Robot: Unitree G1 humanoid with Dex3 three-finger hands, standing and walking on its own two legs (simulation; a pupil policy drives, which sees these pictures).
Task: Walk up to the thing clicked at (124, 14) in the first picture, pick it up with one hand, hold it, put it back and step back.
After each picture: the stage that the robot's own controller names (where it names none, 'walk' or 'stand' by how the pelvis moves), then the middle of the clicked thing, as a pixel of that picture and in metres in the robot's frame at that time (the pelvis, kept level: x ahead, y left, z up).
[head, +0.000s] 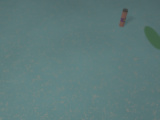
stand; (123, 18) +1.96 -0.61 -0.65
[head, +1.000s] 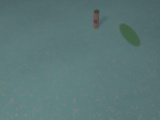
walk; (96, 19) +1.89 -0.10 -0.63
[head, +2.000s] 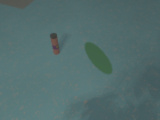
walk; (55, 44) +1.26 +0.31 -0.65
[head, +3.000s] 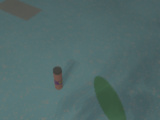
walk; (58, 78) +0.80 +0.20 -0.63
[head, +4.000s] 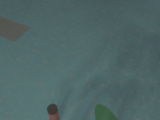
walk; (53, 116) +0.51 +0.17 -0.64
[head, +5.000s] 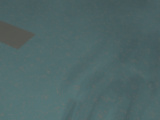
stand; out of the picture +0.38 +0.15 -0.65
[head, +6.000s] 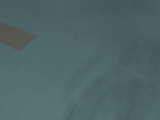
stand; out of the picture +0.39 +0.14 -0.66
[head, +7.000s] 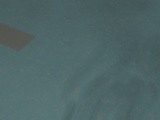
stand; out of the picture +0.39 +0.15 -0.66
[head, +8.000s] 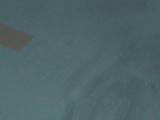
stand; out of the picture +0.38 +0.16 -0.66
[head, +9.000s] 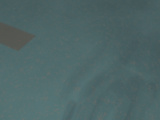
go down; out of the picture +0.38 +0.15 -0.66
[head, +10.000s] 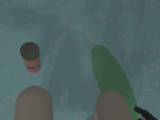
go down; (32, 59) +0.45 +0.20 -0.31
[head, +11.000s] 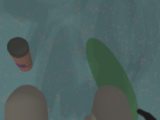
approach; (22, 57) +0.45 +0.22 -0.27
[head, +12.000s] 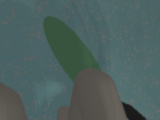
close in; out of the picture +0.43 +0.28 -0.16
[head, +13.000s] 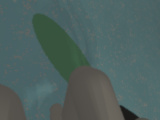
close; out of the picture +0.43 +0.28 -0.15
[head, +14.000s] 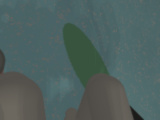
lift; out of the picture +0.32 +0.25 -0.12
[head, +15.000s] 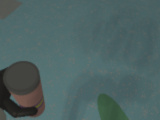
lift; (29, 95) +0.30 +0.15 +0.05
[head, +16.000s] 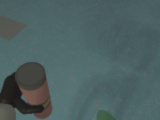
hold; (37, 95) +0.31 +0.14 +0.04
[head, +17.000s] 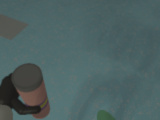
hold; (35, 96) +0.30 +0.15 +0.03
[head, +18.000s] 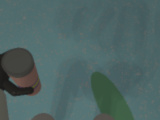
crouch; (26, 77) +0.37 +0.17 -0.03
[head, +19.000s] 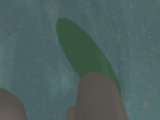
lower; out of the picture +0.44 +0.25 -0.12
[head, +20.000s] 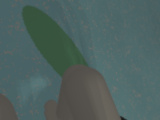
lower; out of the picture +0.43 +0.29 -0.17
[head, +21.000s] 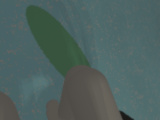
lower; out of the picture +0.43 +0.29 -0.17
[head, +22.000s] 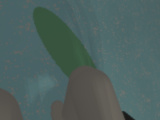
lower; out of the picture +0.41 +0.28 -0.16
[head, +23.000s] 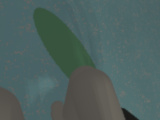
rest; out of the picture +0.41 +0.27 -0.16
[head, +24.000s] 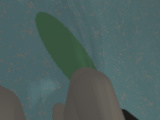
open; out of the picture +0.41 +0.26 -0.16
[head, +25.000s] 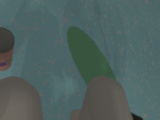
stand; (1, 53) +0.42 +0.24 -0.19
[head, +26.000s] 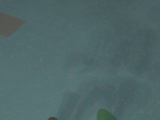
stand; out of the picture +0.38 +0.14 -0.57
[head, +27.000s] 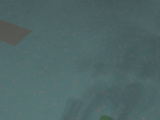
stand; out of the picture +0.39 +0.14 -0.60
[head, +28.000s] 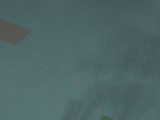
stand; out of the picture +0.38 +0.14 -0.60
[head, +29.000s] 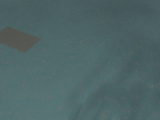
stand; out of the picture +0.42 +0.13 -0.65
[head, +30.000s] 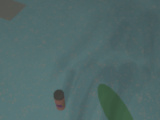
walk; (59, 100) +0.50 +0.13 -0.63
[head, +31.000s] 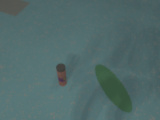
walk; (61, 75) +0.76 +0.16 -0.63
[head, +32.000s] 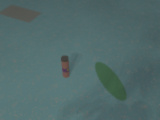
stand; (65, 67) +1.02 +0.18 -0.64
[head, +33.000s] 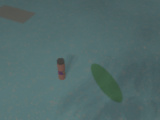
stand; (61, 69) +0.99 +0.17 -0.66
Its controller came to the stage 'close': yes
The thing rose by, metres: 0.67
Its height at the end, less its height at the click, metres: +0.00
